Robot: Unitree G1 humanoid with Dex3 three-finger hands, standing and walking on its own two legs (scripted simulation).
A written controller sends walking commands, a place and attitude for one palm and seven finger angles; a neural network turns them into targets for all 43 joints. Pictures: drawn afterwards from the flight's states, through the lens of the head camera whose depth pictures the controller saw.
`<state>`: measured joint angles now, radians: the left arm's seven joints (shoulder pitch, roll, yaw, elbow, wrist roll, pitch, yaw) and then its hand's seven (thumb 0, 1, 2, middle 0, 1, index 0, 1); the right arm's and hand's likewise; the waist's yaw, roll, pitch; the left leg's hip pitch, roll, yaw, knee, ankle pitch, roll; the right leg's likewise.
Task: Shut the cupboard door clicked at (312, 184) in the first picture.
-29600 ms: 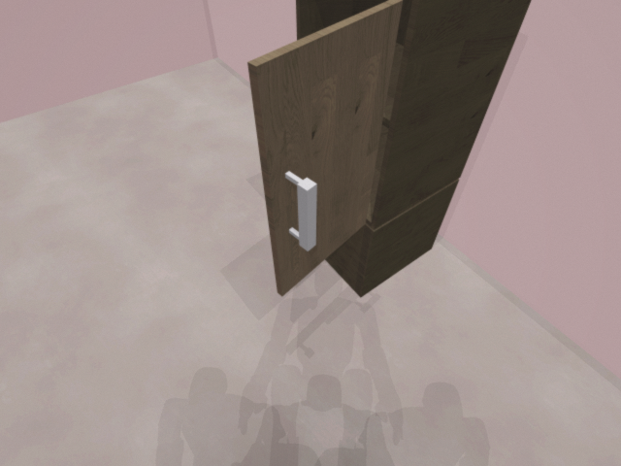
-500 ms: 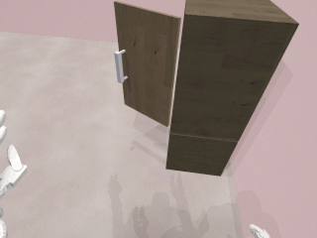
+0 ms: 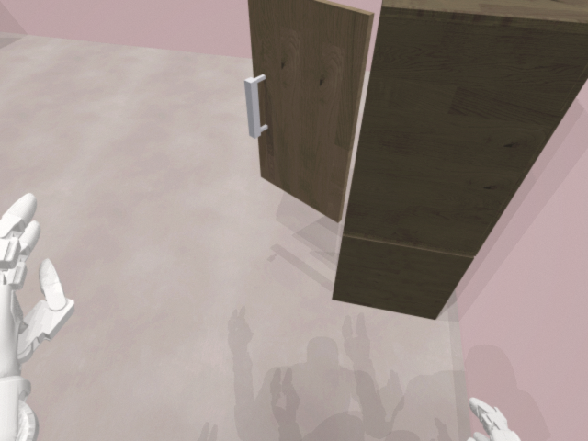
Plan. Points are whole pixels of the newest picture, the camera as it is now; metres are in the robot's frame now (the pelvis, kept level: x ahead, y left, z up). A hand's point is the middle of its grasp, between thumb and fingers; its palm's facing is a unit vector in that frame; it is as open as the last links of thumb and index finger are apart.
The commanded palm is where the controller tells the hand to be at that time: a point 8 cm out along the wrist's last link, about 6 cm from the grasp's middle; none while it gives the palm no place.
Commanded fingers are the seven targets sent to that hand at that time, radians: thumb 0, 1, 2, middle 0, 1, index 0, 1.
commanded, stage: stop stepping back and stand still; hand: left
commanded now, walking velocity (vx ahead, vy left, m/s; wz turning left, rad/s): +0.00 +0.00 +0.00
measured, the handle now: (258, 106) +0.96 +0.18 -0.04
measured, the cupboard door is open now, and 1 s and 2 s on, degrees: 62 62 62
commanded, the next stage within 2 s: let the arm hang, fingers relaxed in 0.34 s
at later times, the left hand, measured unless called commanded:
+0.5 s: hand (60, 324) +0.21 +0.28 +0.10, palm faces +0.29 -0.84 -0.46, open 7.4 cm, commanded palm none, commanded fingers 0.00 0.90 0.90 -0.20 -0.30 -0.20 -0.30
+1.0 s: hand out of the picture -0.09 +0.24 -0.16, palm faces +0.00 -0.97 -0.24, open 7.3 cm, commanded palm none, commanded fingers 0.00 0.90 0.90 -0.20 -0.30 -0.20 -0.30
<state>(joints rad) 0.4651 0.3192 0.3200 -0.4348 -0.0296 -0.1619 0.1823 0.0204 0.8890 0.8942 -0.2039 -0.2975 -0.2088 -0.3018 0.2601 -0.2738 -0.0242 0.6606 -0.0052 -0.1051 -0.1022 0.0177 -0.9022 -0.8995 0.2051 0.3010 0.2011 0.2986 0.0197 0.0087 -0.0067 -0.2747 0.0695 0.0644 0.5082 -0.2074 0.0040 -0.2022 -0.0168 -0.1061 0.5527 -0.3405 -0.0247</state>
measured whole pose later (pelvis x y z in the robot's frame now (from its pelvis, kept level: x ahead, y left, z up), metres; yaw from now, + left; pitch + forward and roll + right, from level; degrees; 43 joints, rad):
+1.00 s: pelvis -0.04 +0.04 +0.01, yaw -1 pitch -1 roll -1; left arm 0.40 0.22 0.02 1.06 0.03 0.04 0.01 0.01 0.93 0.89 -0.20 -0.30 -0.20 -0.30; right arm 0.33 -0.21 -0.01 1.04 -0.02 0.04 -0.01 0.01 -0.90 -0.90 0.20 0.30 0.20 0.30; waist 0.01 0.02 0.05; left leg -0.32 0.04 0.09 0.48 -0.15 0.03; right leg -0.23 -0.04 -0.08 0.47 -0.23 0.01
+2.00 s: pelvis +0.00 +0.02 +0.02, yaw -1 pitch -1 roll +0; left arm 0.18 0.28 0.02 1.13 0.02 0.00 0.00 0.01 0.91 0.89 -0.20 -0.30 -0.20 -0.30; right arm 0.14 -0.28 -0.01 1.12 -0.01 0.00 -0.01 0.01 -0.90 -0.90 0.20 0.30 0.20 0.30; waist 0.00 0.01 0.05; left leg -0.18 0.04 0.10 0.35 -0.15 0.00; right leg -0.09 -0.03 -0.07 0.34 -0.23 0.01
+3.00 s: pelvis -0.01 +0.00 +0.00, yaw +21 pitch +2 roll -1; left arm 0.14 0.24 0.07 0.88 0.02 0.05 0.02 0.01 0.91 0.89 -0.20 -0.30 -0.20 -0.30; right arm 0.23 -0.22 -0.06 0.96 -0.03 0.05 -0.01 0.01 -0.90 -0.90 0.21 0.30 0.20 0.30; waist -0.04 0.03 0.08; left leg -0.39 -0.05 -0.14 0.46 -0.11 -0.01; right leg -0.35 -0.01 0.01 0.72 -0.40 0.04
